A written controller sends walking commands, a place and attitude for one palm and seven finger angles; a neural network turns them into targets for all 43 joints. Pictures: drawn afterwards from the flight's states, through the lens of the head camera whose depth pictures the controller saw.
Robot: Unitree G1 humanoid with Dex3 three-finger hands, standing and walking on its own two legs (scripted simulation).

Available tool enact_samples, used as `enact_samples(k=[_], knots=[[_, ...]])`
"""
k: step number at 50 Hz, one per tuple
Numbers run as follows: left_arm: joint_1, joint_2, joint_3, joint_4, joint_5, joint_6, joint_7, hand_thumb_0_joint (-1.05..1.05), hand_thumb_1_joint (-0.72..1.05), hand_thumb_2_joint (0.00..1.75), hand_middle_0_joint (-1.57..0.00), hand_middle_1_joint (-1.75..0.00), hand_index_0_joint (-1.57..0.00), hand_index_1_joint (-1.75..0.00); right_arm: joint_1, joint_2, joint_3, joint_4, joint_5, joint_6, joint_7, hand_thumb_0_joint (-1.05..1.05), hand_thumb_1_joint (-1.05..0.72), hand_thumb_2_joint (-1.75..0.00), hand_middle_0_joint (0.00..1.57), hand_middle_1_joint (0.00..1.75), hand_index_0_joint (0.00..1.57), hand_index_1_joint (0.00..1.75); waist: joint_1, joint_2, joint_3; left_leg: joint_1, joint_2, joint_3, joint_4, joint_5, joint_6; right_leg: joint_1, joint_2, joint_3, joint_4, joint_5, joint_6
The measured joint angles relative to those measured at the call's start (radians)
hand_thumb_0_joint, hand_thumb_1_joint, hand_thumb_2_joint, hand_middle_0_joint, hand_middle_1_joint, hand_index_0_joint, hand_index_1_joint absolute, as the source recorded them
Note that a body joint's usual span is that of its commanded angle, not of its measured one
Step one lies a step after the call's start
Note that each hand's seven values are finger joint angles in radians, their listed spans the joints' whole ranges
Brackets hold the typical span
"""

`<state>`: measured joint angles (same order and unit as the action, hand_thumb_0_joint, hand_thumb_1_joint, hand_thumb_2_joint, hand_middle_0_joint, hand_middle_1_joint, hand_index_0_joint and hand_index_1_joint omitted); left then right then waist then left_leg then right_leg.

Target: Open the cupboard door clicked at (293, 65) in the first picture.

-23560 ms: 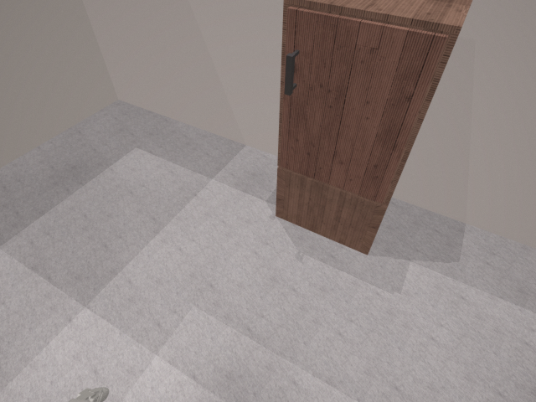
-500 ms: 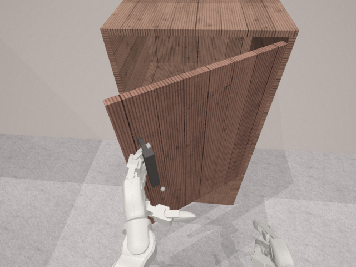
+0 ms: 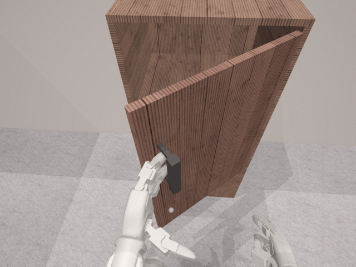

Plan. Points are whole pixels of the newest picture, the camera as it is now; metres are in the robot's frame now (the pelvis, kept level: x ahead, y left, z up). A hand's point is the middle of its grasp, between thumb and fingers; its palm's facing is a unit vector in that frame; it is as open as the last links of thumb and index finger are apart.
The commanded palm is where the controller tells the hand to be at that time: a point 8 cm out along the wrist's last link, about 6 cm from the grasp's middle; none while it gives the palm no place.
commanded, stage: slide the hand sideways off the handle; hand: left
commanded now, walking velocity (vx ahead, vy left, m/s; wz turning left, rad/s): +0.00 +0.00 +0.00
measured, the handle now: (169, 169) +0.31 +0.04 +0.08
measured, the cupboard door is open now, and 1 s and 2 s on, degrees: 39 39 39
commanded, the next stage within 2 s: draw the hand back to the body in 0.70 s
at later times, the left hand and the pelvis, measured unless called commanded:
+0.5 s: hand (136, 224) +0.19 +0.09 +0.08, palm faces -0.01 -1.00 +0.00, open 16.1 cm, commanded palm +0.16 +0.14 +0.08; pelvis +0.01 -0.01 +0.00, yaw +0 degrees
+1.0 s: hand (115, 230) +0.18 +0.12 +0.10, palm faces -0.05 -1.00 -0.06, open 16.3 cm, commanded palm +0.15 +0.18 +0.11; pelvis +0.00 -0.01 +0.00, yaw +0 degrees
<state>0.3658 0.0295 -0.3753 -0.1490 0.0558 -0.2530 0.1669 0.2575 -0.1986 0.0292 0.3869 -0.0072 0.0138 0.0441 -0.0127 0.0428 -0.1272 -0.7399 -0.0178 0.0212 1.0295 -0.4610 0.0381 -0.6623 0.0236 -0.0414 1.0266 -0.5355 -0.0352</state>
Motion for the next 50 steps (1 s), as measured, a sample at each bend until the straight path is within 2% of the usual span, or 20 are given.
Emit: enact_samples(k=[5,11,16,24,32,36,41,46,50], knots=[[0.053,0.016,0.016,-0.040,-0.023,0.010,-0.020,-0.02,-0.50,0.30,-0.19,-0.32,-0.20,-0.33,0.007,0.000,0.012,-0.016,0.003,0.008,-0.008,0.01,-0.90,-0.90,0.20,0.30,0.20,0.30,0.002,0.007,-0.001,0.016,0.000,0.000,-0.011,0.000,0.002,0.018,0.001,0.001,-0.015,0.003,0.003],[0.106,0.034,0.047,-0.077,-0.043,-0.009,-0.056,-0.01,-0.50,0.30,-0.20,-0.32,-0.22,-0.33,0.006,-0.003,0.014,-0.026,0.001,0.002,-0.014,0.01,-0.90,-0.90,0.20,0.30,0.20,0.30,0.007,-0.002,-0.003,0.005,0.002,-0.002,-0.004,-0.004,-0.001,0.007,0.003,-0.001,-0.009,-0.001,0.000],[0.162,0.063,0.086,-0.115,-0.060,-0.027,-0.089,-0.01,-0.50,0.30,-0.20,-0.33,-0.22,-0.33,0.008,-0.011,0.007,-0.034,0.002,-0.001,-0.017,0.01,-0.90,-0.90,0.20,0.30,0.20,0.30,0.009,-0.003,-0.006,-0.009,0.006,-0.008,0.011,-0.012,-0.006,-0.005,0.007,-0.007,0.003,-0.010,-0.005],[0.233,0.089,0.183,-0.162,-0.122,-0.047,-0.134,-0.02,-0.50,0.30,-0.18,-0.31,-0.20,-0.32,0.018,-0.023,-0.008,-0.036,0.009,-0.016,-0.030,0.01,-0.90,-0.90,0.20,0.30,0.20,0.30,0.014,0.004,-0.015,-0.032,0.011,-0.020,0.032,-0.023,-0.015,-0.024,0.013,-0.018,0.019,-0.020,-0.013],[0.302,0.114,0.236,-0.200,-0.171,-0.066,-0.230,-0.01,-0.50,0.30,-0.16,-0.30,-0.16,-0.31,0.026,-0.028,-0.022,-0.026,0.019,-0.025,-0.049,0.01,-0.90,-0.90,0.20,0.30,0.20,0.30,0.015,0.005,-0.028,-0.052,0.014,-0.032,0.048,-0.028,-0.022,-0.039,0.017,-0.031,0.031,-0.027,-0.018],[0.309,0.134,0.260,-0.195,-0.188,-0.069,-0.257,-0.01,-0.50,0.30,-0.15,-0.30,-0.16,-0.30,0.020,-0.028,-0.028,-0.026,0.022,-0.028,-0.059,0.01,-0.90,-0.90,0.20,0.30,0.20,0.30,0.017,0.010,-0.026,-0.064,0.017,-0.036,0.061,-0.030,-0.024,-0.049,0.020,-0.035,0.040,-0.028,-0.020],[0.292,0.130,0.275,-0.194,-0.215,-0.078,-0.263,-0.02,-0.50,0.30,-0.15,-0.30,-0.16,-0.30,0.015,-0.030,-0.027,-0.027,0.025,-0.043,-0.066,0.01,-0.90,-0.90,0.20,0.30,0.20,0.30,0.018,0.016,-0.027,-0.084,0.017,-0.039,0.079,-0.033,-0.023,-0.066,0.020,-0.039,0.055,-0.030,-0.020],[0.289,0.145,0.277,-0.241,-0.213,-0.055,-0.266,-0.02,-0.50,0.30,-0.15,-0.30,-0.15,-0.30,0.023,-0.021,-0.026,-0.025,0.033,-0.040,-0.073,0.01,-0.90,-0.90,0.20,0.30,0.20,0.30,0.025,0.017,-0.035,-0.068,0.017,-0.035,0.072,-0.033,-0.019,-0.051,0.020,-0.033,0.047,-0.028,-0.017],[0.294,0.171,0.312,-0.267,-0.220,-0.016,-0.267,-0.02,-0.50,0.30,-0.15,-0.30,-0.16,-0.30,0.027,-0.014,-0.018,-0.021,0.042,-0.029,-0.081,0.01,-0.90,-0.90,0.20,0.30,0.20,0.30,0.025,0.026,-0.038,-0.024,0.017,-0.031,0.041,-0.025,-0.015,-0.007,0.021,-0.028,0.012,-0.016,-0.012]])
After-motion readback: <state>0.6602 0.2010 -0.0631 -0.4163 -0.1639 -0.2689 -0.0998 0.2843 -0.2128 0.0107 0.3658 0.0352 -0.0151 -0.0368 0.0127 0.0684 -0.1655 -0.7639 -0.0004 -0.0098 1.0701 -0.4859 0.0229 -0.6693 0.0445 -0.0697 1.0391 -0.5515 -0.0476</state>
